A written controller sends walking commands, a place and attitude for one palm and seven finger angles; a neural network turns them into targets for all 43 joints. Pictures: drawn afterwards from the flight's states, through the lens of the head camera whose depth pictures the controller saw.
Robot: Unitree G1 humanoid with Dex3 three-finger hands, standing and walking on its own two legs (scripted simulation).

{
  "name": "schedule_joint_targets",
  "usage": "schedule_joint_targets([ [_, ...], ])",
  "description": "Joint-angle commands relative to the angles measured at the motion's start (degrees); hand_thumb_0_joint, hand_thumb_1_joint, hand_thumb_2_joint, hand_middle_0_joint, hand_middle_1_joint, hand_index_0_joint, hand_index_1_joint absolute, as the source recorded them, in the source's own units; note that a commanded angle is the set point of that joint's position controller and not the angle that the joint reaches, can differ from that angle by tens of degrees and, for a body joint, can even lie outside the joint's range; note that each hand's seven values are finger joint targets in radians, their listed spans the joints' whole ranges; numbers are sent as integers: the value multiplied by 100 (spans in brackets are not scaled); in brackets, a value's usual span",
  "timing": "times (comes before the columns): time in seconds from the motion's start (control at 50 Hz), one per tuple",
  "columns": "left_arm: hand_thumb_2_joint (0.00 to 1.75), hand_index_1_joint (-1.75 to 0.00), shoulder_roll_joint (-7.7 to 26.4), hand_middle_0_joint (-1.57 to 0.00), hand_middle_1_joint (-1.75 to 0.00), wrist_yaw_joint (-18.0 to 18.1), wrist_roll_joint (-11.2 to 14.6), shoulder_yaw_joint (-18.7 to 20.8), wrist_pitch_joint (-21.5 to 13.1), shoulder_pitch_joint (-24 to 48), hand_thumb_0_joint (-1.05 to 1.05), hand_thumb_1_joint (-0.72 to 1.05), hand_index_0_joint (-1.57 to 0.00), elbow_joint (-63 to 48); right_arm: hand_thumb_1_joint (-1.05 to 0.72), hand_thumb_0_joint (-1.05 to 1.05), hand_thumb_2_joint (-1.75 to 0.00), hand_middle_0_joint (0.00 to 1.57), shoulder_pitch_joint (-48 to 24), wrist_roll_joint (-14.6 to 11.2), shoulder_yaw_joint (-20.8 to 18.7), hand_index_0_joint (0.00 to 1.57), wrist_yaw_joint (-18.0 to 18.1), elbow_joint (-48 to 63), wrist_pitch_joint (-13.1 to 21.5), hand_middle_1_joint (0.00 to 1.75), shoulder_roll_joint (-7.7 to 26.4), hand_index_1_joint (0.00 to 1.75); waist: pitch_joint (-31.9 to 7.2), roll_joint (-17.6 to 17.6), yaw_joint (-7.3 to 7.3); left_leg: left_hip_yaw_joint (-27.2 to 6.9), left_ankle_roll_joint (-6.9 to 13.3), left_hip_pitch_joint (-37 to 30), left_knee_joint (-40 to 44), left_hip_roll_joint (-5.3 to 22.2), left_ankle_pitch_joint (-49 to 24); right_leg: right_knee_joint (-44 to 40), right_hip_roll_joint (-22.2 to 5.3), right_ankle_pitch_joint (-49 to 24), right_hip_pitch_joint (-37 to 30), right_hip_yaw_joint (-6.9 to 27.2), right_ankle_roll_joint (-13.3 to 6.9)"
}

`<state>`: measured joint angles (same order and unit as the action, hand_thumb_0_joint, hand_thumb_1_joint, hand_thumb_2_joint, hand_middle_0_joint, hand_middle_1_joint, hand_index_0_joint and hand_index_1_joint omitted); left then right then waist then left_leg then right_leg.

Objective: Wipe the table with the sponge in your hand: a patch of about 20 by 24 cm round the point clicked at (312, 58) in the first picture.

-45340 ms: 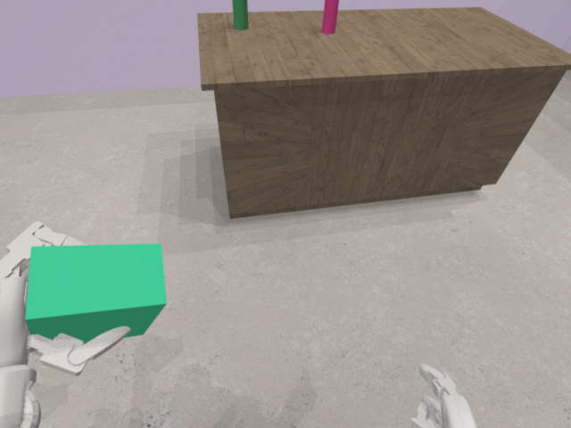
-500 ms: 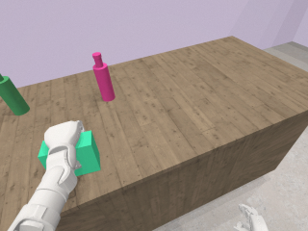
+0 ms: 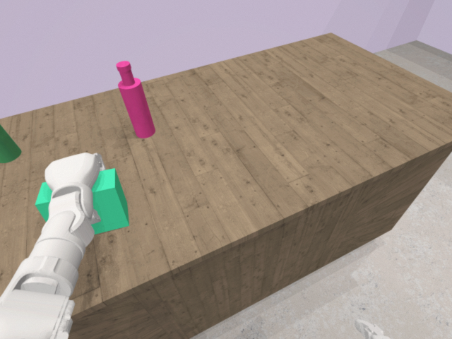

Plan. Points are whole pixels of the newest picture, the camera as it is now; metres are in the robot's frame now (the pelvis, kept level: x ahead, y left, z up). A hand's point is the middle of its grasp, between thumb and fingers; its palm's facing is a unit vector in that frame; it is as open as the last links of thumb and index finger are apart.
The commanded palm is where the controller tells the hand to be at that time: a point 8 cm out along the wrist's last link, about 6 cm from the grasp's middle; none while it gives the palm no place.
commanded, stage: wipe forward along the middle lane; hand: left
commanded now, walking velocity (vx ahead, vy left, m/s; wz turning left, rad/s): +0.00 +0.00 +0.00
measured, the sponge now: (90, 211) +0.36 +0.31 +0.02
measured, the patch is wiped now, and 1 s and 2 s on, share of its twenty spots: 1.00 1.00 1.00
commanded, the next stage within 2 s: slide back across to the first lane in 0.44 s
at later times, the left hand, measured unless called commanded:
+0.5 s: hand (82, 171) +0.42 +0.33 +0.06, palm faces -0.10 -0.03 -0.99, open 10.5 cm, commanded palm +0.41 +0.34 +0.10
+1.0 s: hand (61, 169) +0.43 +0.38 +0.07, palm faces -0.07 -0.06 -1.00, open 10.6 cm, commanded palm +0.39 +0.38 +0.12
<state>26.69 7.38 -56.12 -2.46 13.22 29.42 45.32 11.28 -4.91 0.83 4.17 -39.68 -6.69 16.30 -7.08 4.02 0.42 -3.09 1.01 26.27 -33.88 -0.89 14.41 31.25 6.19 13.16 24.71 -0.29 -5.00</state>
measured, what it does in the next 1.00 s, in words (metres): shifts its weight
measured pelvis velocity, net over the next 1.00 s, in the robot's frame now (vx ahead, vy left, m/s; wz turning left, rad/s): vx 0.04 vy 0.06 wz -0.01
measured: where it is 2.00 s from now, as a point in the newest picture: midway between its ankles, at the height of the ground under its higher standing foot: outside the picture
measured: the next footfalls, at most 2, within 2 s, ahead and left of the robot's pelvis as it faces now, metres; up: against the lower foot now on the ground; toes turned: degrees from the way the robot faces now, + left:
none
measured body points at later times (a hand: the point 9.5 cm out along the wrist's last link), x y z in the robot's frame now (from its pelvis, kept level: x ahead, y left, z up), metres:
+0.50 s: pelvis +0.01 +0.03 +0.00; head +0.04 +0.02 +0.45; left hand +0.43 +0.33 +0.12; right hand +0.13 -0.23 -0.12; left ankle +0.03 +0.12 -0.73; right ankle +0.02 -0.06 -0.73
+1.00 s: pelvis +0.04 +0.06 +0.01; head +0.06 +0.06 +0.46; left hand +0.43 +0.38 +0.12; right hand +0.16 -0.20 -0.11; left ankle +0.03 +0.12 -0.73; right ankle +0.02 -0.06 -0.73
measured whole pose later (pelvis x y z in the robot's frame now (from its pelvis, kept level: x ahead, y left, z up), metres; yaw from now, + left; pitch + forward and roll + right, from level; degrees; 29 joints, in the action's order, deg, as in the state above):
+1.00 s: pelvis +0.04 +0.06 +0.01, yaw -1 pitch +9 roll -2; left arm 29.5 6.6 -58.1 0.9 13.8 33.3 47.4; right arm 12.4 -4.4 1.1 2.3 -38.5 -8.2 15.5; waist -7.1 2.8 -1.0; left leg -1.4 4.6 24.2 -31.2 -3.6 15.5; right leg 26.2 3.4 13.5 21.4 1.8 -0.8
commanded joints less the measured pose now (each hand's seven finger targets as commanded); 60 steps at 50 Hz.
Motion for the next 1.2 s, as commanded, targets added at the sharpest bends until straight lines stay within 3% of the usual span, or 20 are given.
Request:
schedule_joint_targets([
  [0.0, 130, -160, 1547, -120, -160, 290, -337, 174, 184, 1923, 0, 10, -120, -28, -90, 0, -90, 20, -506, -18, -240, 20, 37, 763, 203, 30, 733, 30, -708, -641, -117, 177, 250, 190, 329, -227, 256, -848, -497, 166, -665, 707, 245],
  [0.04, 130, -160, 1750, -120, -160, 298, -380, 344, 151, 2088, 0, 10, -120, 36, -90, 0, -90, 20, -464, -11, -252, 20, 41, 729, 196, 30, 757, 30, -919, -646, -92, 152, 251, 161, 324, -210, 115, -801, -486, -19, -746, 709, 217],
  [0.1, 130, -160, 1616, -120, -160, 315, -396, 188, 144, 2206, 0, 10, -120, 209, -90, 0, -90, 20, -387, -18, -255, 20, 39, 722, 173, 30, 752, 30, -972, -706, -167, 187, 263, 150, 306, -193, 120, -794, -496, -61, -700, 618, 256],
  [0.16, 130, -160, 1730, -120, -160, 318, -430, 205, 122, 2440, 0, 10, -120, 365, -90, 0, -90, 20, -305, -22, -244, 20, 39, 691, 159, 30, 764, 30, -1019, -548, -192, 174, 260, 162, 320, -189, 44, -748, -482, -168, -704, 561, 243],
  [0.24, 130, -160, 1698, -120, -160, 311, -423, 263, 119, 2502, 0, 10, -120, 435, -90, 0, -90, 20, -273, -9, -254, 20, 8, 697, 138, 30, 761, 30, -1249, -569, -154, 156, 258, 26, 321, -160, -268, -678, -462, -636, -781, 483, 211],
  [0.42, 130, -160, 1718, -120, -160, 381, -582, 150, 142, 2968, 0, 10, -120, 803, -90, 0, -90, 20, -58, 13, -264, 20, -21, 626, 106, 30, 808, 30, -1077, -458, -303, 78, 244, -64, 344, -97, -228, -634, -392, -300, -283, 267, 198],
  [0.46, 130, -160, 1813, -120, -160, 414, -607, 252, 111, 3010, 0, 10, -120, 864, -90, 0, -90, 20, 35, 45, -293, 20, -27, 581, 115, 30, 820, 30, -1327, -449, -273, 73, 247, -149, 284, -84, -451, -554, -377, -537, -364, 256, 181],
  [0.5, 130, -160, 1714, -120, -160, 429, -608, 146, 134, 3110, 0, 10, -120, 887, -90, 0, -90, 20, 65, 46, -283, 20, -46, 579, 104, 30, 808, 30, -1286, -385, -313, 71, 226, -160, 276, -73, -481, -533, -370, -579, -287, 210, 175],
  [0.6, 130, -160, 1978, -120, -160, 414, -574, 441, 165, 2714, 0, 10, -120, 716, -90, 0, -90, 20, 42, 59, -310, 20, -80, 677, 63, 30, 804, 30, -1720, -367, -86, 37, 226, -354, 301, -79, -870, -486, -360, -860, -689, 187, 148],
  [0.62, 130, -160, 1920, -120, -160, 400, -559, 365, 164, 2809, 0, 10, -120, 605, -90, 0, -90, 20, 7, 53, -299, 20, -80, 702, 64, 30, 804, 30, -1635, -346, -133, 50, 231, -377, 321, -69, -853, -504, -358, -868, -655, 176, 160],
  [0.66, 130, -160, 2251, -120, -160, 390, -586, 599, 171, 2745, 0, 10, -120, 546, -90, 0, -90, 20, -29, 52, -279, 20, -89, 700, 48, 30, 833, 30, -1546, -226, -38, -1, 224, -396, 386, -74, -943, -504, -349, -864, -730, 160, 124],
  [0.72, 130, -160, 2146, -120, -160, 363, -585, 539, 237, 2610, 0, 10, -120, 333, -90, 0, -90, 20, -115, 39, -287, 20, -107, 766, 54, 30, 809, 30, -1419, -190, -11, -26, 221, -565, 479, -61, -940, -586, -334, -690, -691, 101, 117],
  [0.76, 130, -160, 2359, -120, -160, 334, -553, 723, 234, 2517, 0, 10, -120, 161, -90, 0, -90, 20, -162, 42, -289, 20, -110, 777, 59, 30, 827, 30, -1502, -163, 75, -66, 214, -674, 535, -57, -1080, -596, -329, -732, -838, 94, 98],
  [0.84, 130, -160, 2125, -120, -160, 204, -518, 611, 250, 2267, 0, 10, -120, -154, -90, 0, -90, 20, -296, 34, -287, 20, -137, 850, 82, 30, 790, 30, -1449, -79, 113, -107, 190, -892, 615, -29, -1332, -645, -324, -840, -860, 50, 57],
  [0.92, 130, -160, 2239, -120, -160, 64, -491, 691, 286, 1894, 0, 10, -120, -329, -90, 0, -90, 20, -313, 37, -292, 20, -137, 853, 37, 30, 831, 30, -1357, -136, 141, -118, 174, -1003, 637, -35, -1467, -701, -325, -975, -970, 59, 54],
  [1.04, 130, -160, 1983, -120, -160, -145, -451, 600, 108, 1627, 0, 10, -120, -1003, -90, 0, -90, 20, -428, 62, -310, 20, -158, 950, 50, 30, 803, 30, -1405, 98, 154, -230, 83, -1436, 586, 34, -2367, -662, -327, -1418, -949, -6, -9],
  [1.1, 130, -160, 1995, -120, -160, -170, -406, 685, 81, 1201, 0, 10, -120, -1215, -90, 0, -90, 20, -412, 82, -333, 20, -184, 944, 40, 30, 829, 30, -1447, 7, 177, -228, 65, -1566, 491, 36, -2685, -658, -316, -1668, -996, 11, 12],
  [1.12, 130, -160, 2139, -120, -160, -167, -376, 838, 86, 1052, 0, 10, -120, -1259, -90, 0, -90, 20, -428, 87, -332, 20, -181, 945, 28, 30, 832, 30, -1497, -22, 217, -215, 70, -1555, 500, 23, -2681, -665, -323, -1717, -1100, 27, 13],
  [1.16, 130, -160, 2073, -120, -160, -208, -395, 718, 67, 1266, 0, 10, -120, -1394, -90, 0, -90, 20, -457, 89, -321, 20, -168, 921, 23, 30, 845, 30, -1358, 106, 139, -273, 45, -1630, 498, 46, -2827, -656, -322, -1687, -954, -5, 9],
  [1.18, 130, -160, 2130, -120, -160, -204, -395, 817, 84, 1046, 0, 10, -120, -1317, -90, 0, -90, 20, -453, 89, -321, 20, -181, 902, 20, 30, 839, 30, -1351, 67, 186, -281, 27, -1637, 507, 51, -2857, -668, -321, -1629, -963, -22, 7],
])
